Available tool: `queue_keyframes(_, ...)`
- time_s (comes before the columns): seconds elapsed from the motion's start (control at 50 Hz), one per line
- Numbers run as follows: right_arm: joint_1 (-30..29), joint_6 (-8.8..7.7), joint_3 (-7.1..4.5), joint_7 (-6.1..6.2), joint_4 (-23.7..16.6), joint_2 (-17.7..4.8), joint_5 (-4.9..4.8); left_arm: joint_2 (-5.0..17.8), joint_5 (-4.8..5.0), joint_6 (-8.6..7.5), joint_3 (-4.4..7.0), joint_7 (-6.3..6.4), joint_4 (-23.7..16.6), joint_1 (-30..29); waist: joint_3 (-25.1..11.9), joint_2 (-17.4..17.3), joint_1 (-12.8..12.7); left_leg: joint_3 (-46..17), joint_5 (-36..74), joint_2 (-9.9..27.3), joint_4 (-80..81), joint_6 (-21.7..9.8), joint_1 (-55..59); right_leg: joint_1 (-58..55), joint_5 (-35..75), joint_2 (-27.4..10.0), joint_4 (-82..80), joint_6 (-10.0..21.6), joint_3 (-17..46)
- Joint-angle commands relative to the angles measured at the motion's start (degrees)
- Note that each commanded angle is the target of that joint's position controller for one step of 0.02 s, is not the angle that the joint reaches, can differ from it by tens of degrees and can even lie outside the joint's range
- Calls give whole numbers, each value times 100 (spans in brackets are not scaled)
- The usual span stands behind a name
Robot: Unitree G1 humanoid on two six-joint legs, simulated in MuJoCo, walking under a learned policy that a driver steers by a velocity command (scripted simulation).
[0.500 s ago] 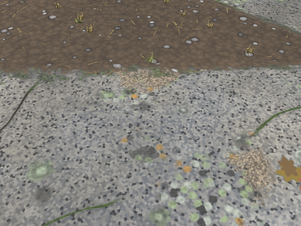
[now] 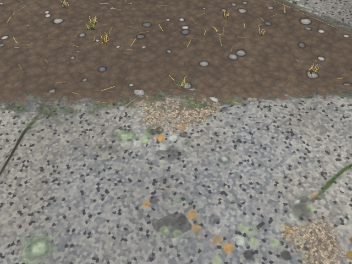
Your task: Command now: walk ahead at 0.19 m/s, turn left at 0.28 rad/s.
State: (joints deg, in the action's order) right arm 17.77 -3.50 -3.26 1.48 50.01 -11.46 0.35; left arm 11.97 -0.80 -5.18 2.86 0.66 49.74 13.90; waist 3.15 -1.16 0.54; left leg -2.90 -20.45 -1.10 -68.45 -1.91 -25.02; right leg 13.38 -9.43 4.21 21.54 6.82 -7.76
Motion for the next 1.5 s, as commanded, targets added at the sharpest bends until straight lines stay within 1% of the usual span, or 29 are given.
queue_keyframes(0.02, 872, 193, -127, -75, -110, -225, 105, 436, 19, -189, 23, 56, -303, 185, -505, 394, 272, 32, 283, 57, 83, 131, -122, -371, 4885, -1767, -640, 558, 758)
queue_keyframes(0.16, -358, 339, -14, -243, -704, -148, 150, 635, 14, -8, 61, 119, -346, 411, -400, 785, -33, 621, 1391, 244, 2304, 120, -226, -567, 4119, -1546, -459, 352, -157)
queue_keyframes(0.3, -108, 271, -122, -295, -1060, -427, 241, 869, 19, 274, 214, 180, -446, 381, -549, 453, 113, 770, 897, 17, 3756, -378, 625, -722, 3455, -1874, 1348, 156, -264)
queue_keyframes(0.32, 294, 190, -198, -251, -1024, -699, 271, 892, -10, 310, 228, 169, -477, 536, -856, -151, 286, 170, 2279, 279, 4234, -612, 1382, -298, 2543, -1526, 2415, -169, -419)
queue_keyframes(0.34, 496, 156, -370, -165, -1161, -1418, 261, 596, -68, 372, 161, 131, -776, 658, -1157, -1245, 169, -1798, 5265, 1833, 4196, -1213, 2253, 1009, -1241, -749, 4082, -504, -601)
queue_keyframes(0.36, 657, 259, -459, -117, -1149, -1619, -6, 410, -24, 494, 92, 128, -952, 597, -1787, -1572, 298, -2986, 5350, 2419, 4651, -2206, 2480, 1675, -3129, -44, 5082, -660, 412)
queue_keyframes(0.38, 496, 351, -425, -106, -1241, -1404, -71, 549, -74, 555, 100, 107, -948, 381, -1496, -650, 284, -2627, 4118, 2218, 4831, -2182, 2238, 1911, -2758, -334, 5402, -748, 850)
queue_keyframes(0.42, -215, 500, -271, -59, -1317, -968, -4, 622, -55, 535, 129, 101, -1071, -146, -536, -106, 14, -1886, 2430, 1522, 5165, -1645, 1246, 2060, -1875, -553, 4859, -789, 954)
queue_keyframes(0.48, -448, 483, -243, -101, -1421, -884, 44, 571, -162, 677, 116, 95, -1035, 138, -738, -252, -152, -1423, 2267, 1009, 5180, -1308, 938, 1591, -1452, -448, 4410, -842, 868)
queue_keyframes(0.68, -348, 547, -284, -202, -1402, -1044, 185, 510, -10, 729, 20, 99, -1173, 134, -753, -727, 104, -1793, 131, 899, 5445, -1041, 672, 588, -1676, -228, 2183, -601, 666)
queue_keyframes(0.74, -425, 602, -256, -155, -1359, -1008, 71, 438, 1, 636, 7, 135, -1053, 650, -593, -596, -131, -1879, -130, 789, 5257, -732, 260, -390, -991, -143, 457, -294, 548)
queue_keyframes(0.76, -386, 580, -215, -121, -1355, -865, 36, 544, -52, 578, 19, 163, -1073, 656, -449, -314, -114, -1743, -323, 553, 5018, -443, -44, -636, -953, -416, -150, -174, 919)
queue_keyframes(0.78, -356, 549, -129, -114, -1452, -562, -33, 949, -151, 514, 71, 180, -1211, 589, -524, 688, -74, -1119, -595, 46, 4118, -110, -438, -703, -1805, -1631, -853, 147, 2431)
queue_keyframes(0.8, -704, 495, -180, -110, -1538, -721, 2, 1073, -145, 484, 94, 159, -1278, 154, 17, 1281, -118, -269, -646, -720, 3308, 7, -615, 269, -1692, -2421, -1314, 514, 3476)
queue_keyframes(0.82, -715, 475, -211, -150, -1478, -808, 128, 847, -159, 434, 35, 156, -1270, -26, 85, 965, -3, -460, -520, -486, 2542, 35, -71, 672, -967, -2336, -1196, 636, 3112)
queue_keyframes(0.86, -325, 485, -215, -212, -1229, -775, 128, 701, -111, 356, -12, 152, -1259, -381, -129, 786, 305, -326, -158, -511, 1856, 84, 247, 561, 358, -1724, -843, 421, 2173)
queue_keyframes(0.92, -225, 505, -113, -192, -1083, -571, 115, 604, -43, 316, -39, 133, -1168, -172, -488, 891, 163, 25, -295, -331, 2258, 226, 333, -347, 2302, -1402, -266, 354, 1557)
queue_keyframes(1.0, -538, 498, 53, -71, -1102, -353, -22, 680, 6, 390, -24, 137, -963, 234, -603, 1056, -73, 263, 274, -221, 4419, 217, 1081, -846, 2558, -1341, 218, 229, 1607)
queue_keyframes(1.06, -389, 354, 4, 53, -1054, -937, 116, 563, 5, 337, -35, 90, -1034, 529, -801, 178, -284, -833, 2954, 849, 4699, 24, 2577, 89, 1120, -1066, 284, -319, 1514)
queue_keyframes(1.08, -575, 345, 24, 22, -911, -841, -15, 386, 45, 369, -76, 65, -893, 648, -610, -424, -369, -725, 2762, 790, 4506, -210, 1909, -192, 113, -739, -203, -410, 1270)
queue_keyframes(1.12, -566, 305, 89, -31, -906, -590, 9, 613, -15, 429, -8, 74, -846, 163, -239, -159, -59, -637, 1872, 556, 4702, -128, 1482, -298, 42, -710, -75, -436, 1234)
queue_keyframes(1.18, -286, 347, 16, -8, -724, -826, 90, 605, -61, 493, 26, 2, -834, 175, -78, -307, -57, -676, -943, 322, 4833, -351, 1108, -63, -1778, -462, 249, -275, 1077)
queue_keyframes(1.26, -42, 325, -59, -88, -750, -1053, 63, 405, -109, 392, -4, -99, -986, -33, 468, -681, 68, -1933, -2602, 1061, 5566, -896, 958, 835, -1913, -227, 1061, -201, 773)
queue_keyframes(1.3, -241, 279, -94, -115, -793, -1094, 37, 373, -123, 283, 2, -131, -934, 168, 395, -679, -97, -2107, -2339, 1240, 5683, -1006, 827, 397, -1410, -257, 981, -137, 649)
queue_keyframes(1.34, -770, 214, -48, -153, -972, -913, 2, 506, -79, 178, 52, -135, -755, 751, 293, -266, -495, -1418, -1760, 743, 5122, -721, -2, -803, -1670, -429, 256, 48, 1155)
queue_keyframes(1.38, -1409, 86, 35, -174, -1318, -591, 63, 1269, -27, 108, 286, -92, -454, 1783, 435, 1206, -918, 234, -450, -294, 2703, -211, -1650, -2071, -3194, -1996, -1331, 680, 3890)
queue_keyframes(1.4, -1501, 62, -42, -166, -1385, -902, 168, 1282, -60, 136, 302, -93, -381, 1895, 660, 886, -860, 188, -767, -95, 2076, -199, -2185, -2055, -2621, -2451, -1406, 941, 4380)
queue_keyframes(1.44, -1159, 32, -39, -222, -1265, -821, 154, 1028, -78, 102, 229, -94, -420, 1518, 420, 378, -487, 28, -305, 206, 1472, -188, -2116, -2030, -1690, -2247, -1330, 906, 3768)
queue_keyframes(1.5, -1086, 81, -16, -376, -1220, -721, 203, 811, -44, 34, 137, -101, -348, 1254, 176, 594, -332, 322, 312, 298, 1494, -84, -1757, -1779, -515, -1655, -1473, 611, 2570)
